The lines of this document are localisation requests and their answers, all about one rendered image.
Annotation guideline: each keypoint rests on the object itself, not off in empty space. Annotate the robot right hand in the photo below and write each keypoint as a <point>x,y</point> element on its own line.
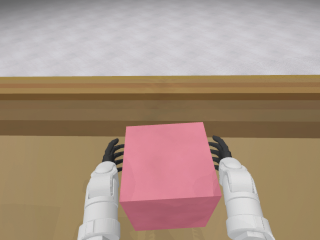
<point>222,152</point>

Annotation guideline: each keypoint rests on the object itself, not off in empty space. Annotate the left robot forearm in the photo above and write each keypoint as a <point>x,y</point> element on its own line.
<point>100,220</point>

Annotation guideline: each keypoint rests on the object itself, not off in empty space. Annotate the right robot forearm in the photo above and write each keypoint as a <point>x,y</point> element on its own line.
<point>245,220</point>

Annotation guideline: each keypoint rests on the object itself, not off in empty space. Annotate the carton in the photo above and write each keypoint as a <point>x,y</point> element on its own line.
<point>168,177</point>

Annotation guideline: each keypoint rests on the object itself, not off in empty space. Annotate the robot left hand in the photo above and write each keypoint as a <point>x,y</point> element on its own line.
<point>110,154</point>

